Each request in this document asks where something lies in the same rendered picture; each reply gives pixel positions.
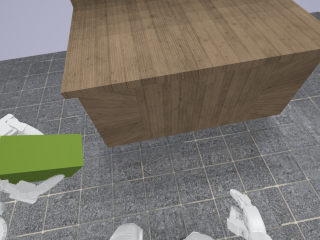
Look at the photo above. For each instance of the table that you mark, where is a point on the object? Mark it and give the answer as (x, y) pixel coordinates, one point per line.
(146, 69)

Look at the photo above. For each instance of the robot left hand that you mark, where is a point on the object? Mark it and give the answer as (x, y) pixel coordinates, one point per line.
(23, 191)

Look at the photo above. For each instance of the sponge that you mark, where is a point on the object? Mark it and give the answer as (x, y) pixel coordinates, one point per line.
(34, 158)

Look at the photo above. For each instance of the left robot thigh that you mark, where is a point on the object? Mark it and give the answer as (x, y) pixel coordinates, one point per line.
(128, 231)

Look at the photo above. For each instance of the robot right hand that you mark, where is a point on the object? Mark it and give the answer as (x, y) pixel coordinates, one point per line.
(243, 223)

